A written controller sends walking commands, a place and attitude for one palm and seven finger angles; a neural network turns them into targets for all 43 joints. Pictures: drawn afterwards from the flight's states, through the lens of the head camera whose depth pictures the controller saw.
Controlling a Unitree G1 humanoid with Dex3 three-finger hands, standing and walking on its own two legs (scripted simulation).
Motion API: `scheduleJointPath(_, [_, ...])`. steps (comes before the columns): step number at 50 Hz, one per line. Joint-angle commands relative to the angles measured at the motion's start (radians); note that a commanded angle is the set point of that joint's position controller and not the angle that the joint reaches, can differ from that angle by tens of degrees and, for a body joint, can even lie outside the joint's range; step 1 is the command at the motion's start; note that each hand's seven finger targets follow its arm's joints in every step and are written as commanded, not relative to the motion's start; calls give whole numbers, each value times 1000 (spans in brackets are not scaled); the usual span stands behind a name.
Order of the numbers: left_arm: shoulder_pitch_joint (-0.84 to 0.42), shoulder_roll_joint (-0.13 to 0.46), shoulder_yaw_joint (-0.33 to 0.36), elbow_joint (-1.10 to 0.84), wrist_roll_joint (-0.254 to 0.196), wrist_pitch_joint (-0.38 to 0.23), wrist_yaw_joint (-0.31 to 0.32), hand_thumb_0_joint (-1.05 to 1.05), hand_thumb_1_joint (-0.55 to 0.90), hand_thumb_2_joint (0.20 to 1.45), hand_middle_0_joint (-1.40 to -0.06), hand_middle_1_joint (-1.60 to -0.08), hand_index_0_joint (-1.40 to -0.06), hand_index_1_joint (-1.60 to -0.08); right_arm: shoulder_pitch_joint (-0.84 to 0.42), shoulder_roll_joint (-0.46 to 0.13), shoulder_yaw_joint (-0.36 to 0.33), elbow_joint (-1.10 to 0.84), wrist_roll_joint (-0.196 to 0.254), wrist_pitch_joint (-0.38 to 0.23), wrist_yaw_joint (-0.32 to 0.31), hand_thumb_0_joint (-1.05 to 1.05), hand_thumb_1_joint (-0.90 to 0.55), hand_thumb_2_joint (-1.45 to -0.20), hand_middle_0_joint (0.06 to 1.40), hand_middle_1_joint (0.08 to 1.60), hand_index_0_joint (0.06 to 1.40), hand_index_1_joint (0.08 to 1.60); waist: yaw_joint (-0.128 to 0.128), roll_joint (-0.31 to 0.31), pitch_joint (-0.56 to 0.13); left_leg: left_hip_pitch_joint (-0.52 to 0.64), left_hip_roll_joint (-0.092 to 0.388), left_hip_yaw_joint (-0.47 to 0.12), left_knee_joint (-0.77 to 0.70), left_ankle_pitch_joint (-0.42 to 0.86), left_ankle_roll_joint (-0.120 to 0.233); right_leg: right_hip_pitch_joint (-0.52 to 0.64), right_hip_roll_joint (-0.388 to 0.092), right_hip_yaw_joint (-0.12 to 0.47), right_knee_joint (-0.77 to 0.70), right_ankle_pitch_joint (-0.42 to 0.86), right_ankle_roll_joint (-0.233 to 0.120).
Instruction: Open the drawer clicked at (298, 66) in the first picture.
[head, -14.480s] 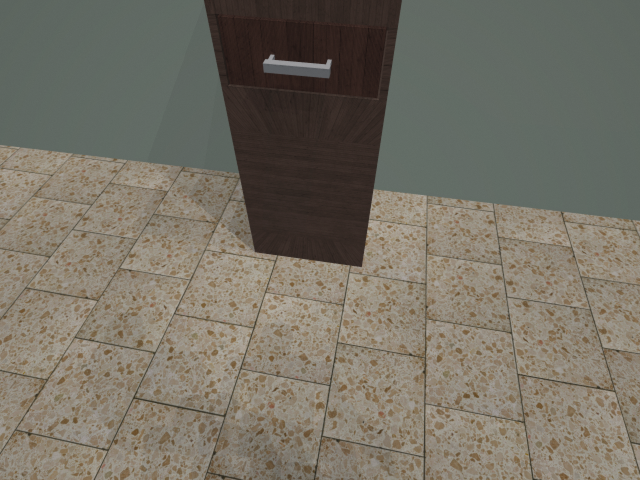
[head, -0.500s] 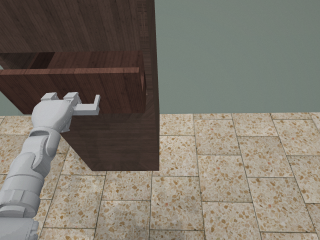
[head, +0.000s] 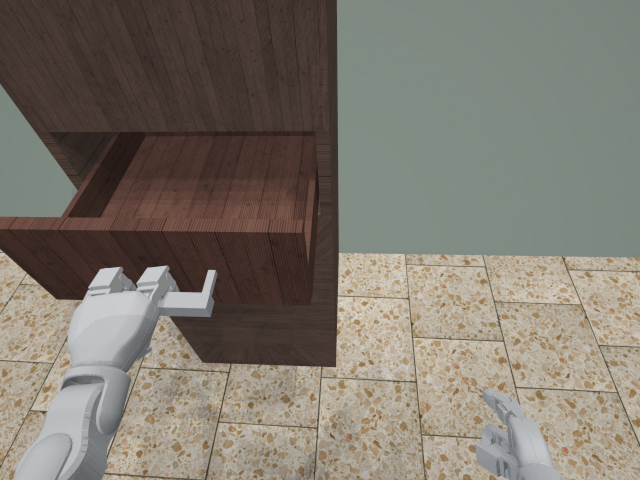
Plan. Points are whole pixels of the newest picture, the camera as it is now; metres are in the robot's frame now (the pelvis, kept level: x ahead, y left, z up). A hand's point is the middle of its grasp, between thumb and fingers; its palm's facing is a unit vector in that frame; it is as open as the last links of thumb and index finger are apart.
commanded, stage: pull the drawer open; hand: left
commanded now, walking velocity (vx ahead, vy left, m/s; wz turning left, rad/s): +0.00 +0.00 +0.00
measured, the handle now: (154, 289) +0.33 +0.24 +0.06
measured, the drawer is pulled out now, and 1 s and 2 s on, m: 0.19 0.30 0.30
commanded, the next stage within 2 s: open the thumb to release the handle in 0.90 s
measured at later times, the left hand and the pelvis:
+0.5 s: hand (112, 418) +0.18 +0.24 +0.04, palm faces -0.03 -0.07 -1.00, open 5.8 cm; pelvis +0.01 -0.01 -0.01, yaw +0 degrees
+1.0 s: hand (103, 439) +0.16 +0.25 +0.04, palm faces +0.01 -0.04 -1.00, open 5.8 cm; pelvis -0.01 -0.01 -0.02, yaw -1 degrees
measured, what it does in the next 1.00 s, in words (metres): stands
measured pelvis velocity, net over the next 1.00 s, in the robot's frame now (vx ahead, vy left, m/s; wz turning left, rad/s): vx -0.01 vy -0.01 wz -0.01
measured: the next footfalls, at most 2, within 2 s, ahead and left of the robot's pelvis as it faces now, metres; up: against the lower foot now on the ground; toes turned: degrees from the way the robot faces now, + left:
none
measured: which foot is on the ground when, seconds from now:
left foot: down 0.00-1.00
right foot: down 0.00-1.00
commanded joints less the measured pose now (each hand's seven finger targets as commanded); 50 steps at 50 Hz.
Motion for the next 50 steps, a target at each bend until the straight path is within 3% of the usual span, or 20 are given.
scheduleJointPath(1, [40, 123, 87, -328, -12, -15, 42, 0, 900, 900, -400, -1350, -400, -1350, -77, -113, -37, -142, -11, -36, 6, 0, -900, -900, 200, 300, 200, 300, 51, 6, -243, 207, 9, -72, -35, 695, -15, 113, 35, -47, -16, 392, -29])
scheduleJointPath(4, [69, 130, 98, -346, 5, -19, 43, 0, 900, 900, -400, -1350, -400, -1350, -85, -104, -27, -138, -22, -34, 7, 0, -900, -900, 200, 300, 200, 300, 53, -11, -222, 202, 1, -68, -22, 658, -13, 98, 35, -47, -12, 393, -28])
scheduleJointPath(8, [252, 149, 144, -425, -8, -42, 49, 0, 900, 900, -400, -1350, -400, -1350, -98, -91, -21, -142, -23, -38, 14, 0, -900, -900, 200, 300, 200, 300, 81, 23, -237, 209, -1, -63, -8, 724, -20, 133, 35, -37, -1, 460, -31])
scheduleJointPath(10, [286, 125, 130, -461, -9, -50, 54, 0, 900, 900, -400, -1350, -400, -1350, -104, -91, -17, -146, -27, -39, 21, 0, -900, -900, 200, 300, 200, 300, 76, 8, -219, 194, 2, -68, -2, 710, -21, 114, 33, -41, 6, 453, -28])
scheduleJointPath(15, [449, 151, 188, -494, -18, -64, 85, 0, 900, 900, -400, -1350, -400, -1350, -101, -97, -12, -160, -31, -44, 23, 0, -900, -900, 200, 300, 200, 300, 86, -11, -216, 146, -1, -61, 20, 667, -18, 116, 30, -26, 24, 488, -24])
scheduleJointPath(18, [524, 160, 212, -532, -26, -71, 109, 0, 900, 900, -400, -1350, -400, -1350, -94, -102, -17, -166, -32, -44, 24, 0, -900, -900, 200, 300, 200, 300, 89, 9, -232, 138, 1, -57, 36, 670, -20, 114, 25, -12, 36, 514, -22])
scheduleJointPath(21, [602, 168, 233, -537, -35, -70, 132, 0, 900, 900, -400, -1350, -400, -1350, -95, -108, -17, -175, -33, -41, 25, 0, -900, -900, 200, 300, 200, 300, 90, -26, -226, 98, -1, -56, 45, 624, -18, 112, 22, 0, 44, 518, -21])
scheduleJointPath(25, [716, 171, 259, -555, -41, -73, 168, 0, 900, 900, -400, -1350, -400, -1350, -100, -109, -22, -181, -29, -37, 28, 0, -900, -900, 200, 300, 200, 300, 102, -4, -231, 73, -2, -54, 60, 606, -18, 97, 19, 12, 65, 517, -21])
scheduleJointPath(27, [725, 168, 260, -575, -46, -72, 183, 0, 900, 900, -400, -1350, -400, -1350, -99, -113, -26, -184, -33, -33, 30, 0, -900, -900, 200, 300, 200, 300, 93, -18, -236, 69, 0, -57, 72, 600, -16, 74, 17, 19, 74, 506, -20])
scheduleJointPath(31, [713, 207, 313, -570, -47, -75, 214, 0, 900, 900, -400, -1350, -400, -1350, -98, -120, -35, -181, -34, -28, 20, 0, -900, -900, 200, 300, 200, 300, 90, -6, -235, 50, -6, -56, 82, 550, -16, 59, 21, 38, 76, 490, -28])
scheduleJointPath(33, [731, 192, 311, -547, -50, -74, 223, 0, 900, 900, -400, -1350, -400, -1350, -99, -112, -38, -180, -31, -27, 20, 0, -900, -900, 200, 300, 200, 300, 89, -18, -222, 42, -9, -56, 84, 519, -14, 45, 20, 29, 81, 459, -26])
scheduleJointPath(35, [695, 189, 303, -555, -49, -74, 228, 0, 900, 900, -400, -1350, -400, -1350, -99, -115, -38, -182, -32, -26, 19, 0, -900, -900, 200, 300, 200, 300, 82, 10, -218, 45, -13, -56, 86, 483, -14, 20, 22, 30, 78, 409, -29])
scheduleJointPath(36, [676, 200, 312, -553, -50, -72, 231, 0, 900, 900, -400, -1350, -400, -1350, -95, -116, -40, -180, -34, -25, 17, 0, -900, -900, 200, 300, 200, 300, 74, -11, -218, 43, -12, -59, 89, 485, -15, 17, 24, 32, 78, 399, -30])
scheduleJointPath(40, [648, 191, 304, -523, -48, -62, 225, 0, 900, 900, -400, -1350, -400, -1350, -112, -108, -35, -183, -26, -28, 10, 0, -900, -900, 200, 300, 200, 300, 81, 22, -184, 25, -16, -57, 70, 399, -12, 11, 27, 10, 69, 317, -33])
scheduleJointPath(41, [622, 198, 302, -532, -52, -58, 223, 0, 900, 900, -400, -1350, -400, -1350, -110, -112, -34, -183, -27, -29, 8, 0, -900, -900, 200, 300, 200, 300, 72, 11, -193, 34, -16, -59, 70, 401, -14, 8, 27, 19, 63, 310, -34])
scheduleJointPath(49, [579, 194, 282, -511, -53, -52, 190, 0, 900, 900, -400, -1350, -400, -1350, -123, -103, -21, -182, -21, -44, 0, 0, -900, -900, 200, 300, 200, 300, 80, 13, -149, 26, -17, -60, 31, 336, -13, 34, 29, 1, 39, 255, -34])
scheduleJointPath(50, [242, 216, 255, -482, -33, -66, 191, 0, 900, 900, -400, -1350, -400, -1350, -125, -106, -15, -144, -23, -40, -13, 0, -900, -900, 200, 300, 200, 300, 8, -7, -104, 25, -30, -73, 40, 262, -10, -30, 32, -7, 33, 209, -32])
